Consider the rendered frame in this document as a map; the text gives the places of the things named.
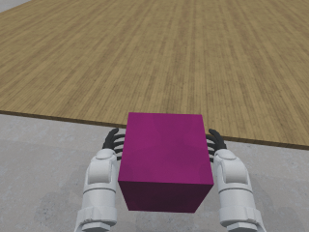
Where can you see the robot right forearm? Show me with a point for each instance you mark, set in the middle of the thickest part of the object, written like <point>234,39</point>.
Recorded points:
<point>237,211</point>

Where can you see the robot left forearm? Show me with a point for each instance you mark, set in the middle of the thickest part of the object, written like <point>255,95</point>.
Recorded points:
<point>98,212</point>

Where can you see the left robot hand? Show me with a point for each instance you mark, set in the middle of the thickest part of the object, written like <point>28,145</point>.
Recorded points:
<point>110,144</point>

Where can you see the right robot hand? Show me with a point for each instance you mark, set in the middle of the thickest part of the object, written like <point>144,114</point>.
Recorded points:
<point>218,142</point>

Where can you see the carton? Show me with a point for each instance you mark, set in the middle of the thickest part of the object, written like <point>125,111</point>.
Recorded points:
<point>165,164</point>

